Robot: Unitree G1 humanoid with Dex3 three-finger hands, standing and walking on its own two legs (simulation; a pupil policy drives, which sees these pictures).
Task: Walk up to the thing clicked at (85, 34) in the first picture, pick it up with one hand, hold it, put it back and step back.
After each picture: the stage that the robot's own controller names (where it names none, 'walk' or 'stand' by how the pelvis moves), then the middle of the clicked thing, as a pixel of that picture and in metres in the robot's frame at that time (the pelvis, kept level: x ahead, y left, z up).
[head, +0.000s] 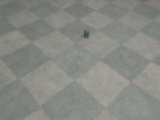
stand; (86, 33) +1.66 -0.09 -0.72
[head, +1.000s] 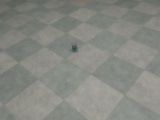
walk; (74, 47) +1.53 +0.18 -0.70
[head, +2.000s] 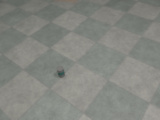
walk; (60, 71) +0.98 +0.28 -0.71
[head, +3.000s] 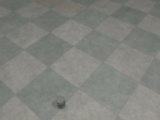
walk; (60, 102) +0.62 +0.20 -0.70
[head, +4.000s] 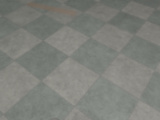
stand; out of the picture +0.44 +0.19 -0.70
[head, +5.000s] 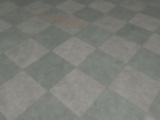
stand; out of the picture +0.41 +0.16 -0.72
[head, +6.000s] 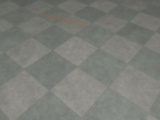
stand; out of the picture +0.42 +0.15 -0.72
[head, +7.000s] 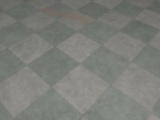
stand; out of the picture +0.41 +0.14 -0.72
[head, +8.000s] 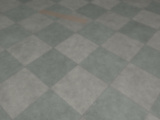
stand; out of the picture +0.41 +0.16 -0.72
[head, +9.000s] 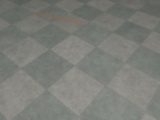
stand; out of the picture +0.41 +0.17 -0.72
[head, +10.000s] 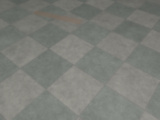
stand; out of the picture +0.41 +0.17 -0.72
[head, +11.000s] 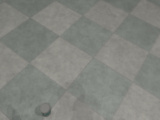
go down; (45, 110) +0.43 +0.20 -0.64
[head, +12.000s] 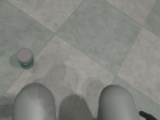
go down; (25, 59) +0.47 +0.25 -0.30
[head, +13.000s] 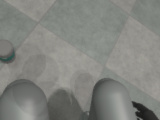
close in; (5, 52) +0.46 +0.27 -0.27
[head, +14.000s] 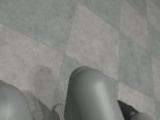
close; out of the picture +0.44 +0.31 -0.21
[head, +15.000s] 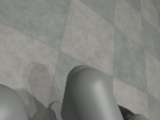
close; out of the picture +0.43 +0.32 -0.22
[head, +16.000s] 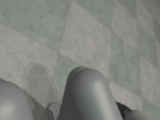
lift; out of the picture +0.41 +0.29 -0.23
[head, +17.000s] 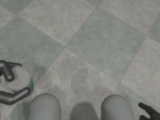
lift; (21, 83) +0.33 +0.21 -0.04
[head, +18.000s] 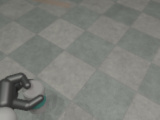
hold; (35, 97) +0.32 +0.16 -0.01
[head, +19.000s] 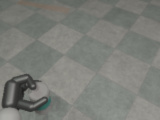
hold; (40, 99) +0.32 +0.15 -0.02
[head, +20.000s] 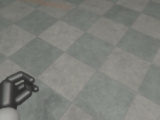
hold; out of the picture +0.15 +0.06 -0.67
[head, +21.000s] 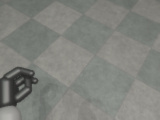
crouch; out of the picture +0.24 +0.04 -0.65
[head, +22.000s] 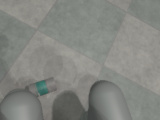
lower; (43, 87) +0.36 +0.10 -0.33
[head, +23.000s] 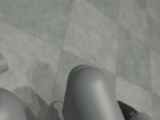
lower; out of the picture +0.40 +0.16 -0.25
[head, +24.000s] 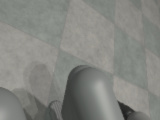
lower; out of the picture +0.44 +0.19 -0.24
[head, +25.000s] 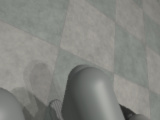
lower; out of the picture +0.48 +0.22 -0.25
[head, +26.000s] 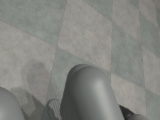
lower; out of the picture +0.52 +0.24 -0.25
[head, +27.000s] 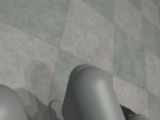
open; out of the picture +0.54 +0.25 -0.25
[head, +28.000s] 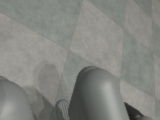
stand; out of the picture +0.56 +0.25 -0.25
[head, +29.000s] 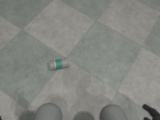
walk; (59, 64) +0.60 +0.13 -0.50
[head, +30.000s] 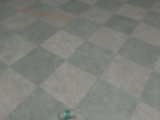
stand; (67, 114) +0.56 +0.09 -0.69
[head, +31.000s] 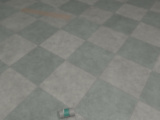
stand; (67, 112) +0.57 +0.10 -0.69
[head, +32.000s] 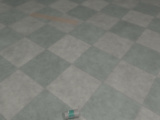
stand; (71, 114) +0.59 +0.08 -0.74
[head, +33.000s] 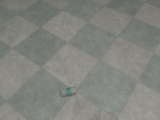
walk; (68, 91) +0.64 +0.10 -0.72
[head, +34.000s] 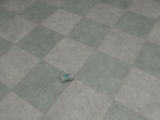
walk; (67, 77) +0.80 +0.19 -0.72
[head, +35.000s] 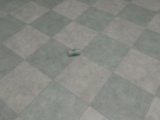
walk; (74, 52) +1.13 +0.08 -0.72
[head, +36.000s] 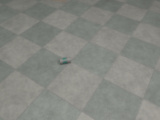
stand; (65, 60) +1.15 +0.15 -0.74
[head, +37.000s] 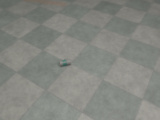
stand; (65, 62) +1.18 +0.16 -0.75
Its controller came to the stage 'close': yes
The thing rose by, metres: 0.70
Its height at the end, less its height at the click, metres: -0.02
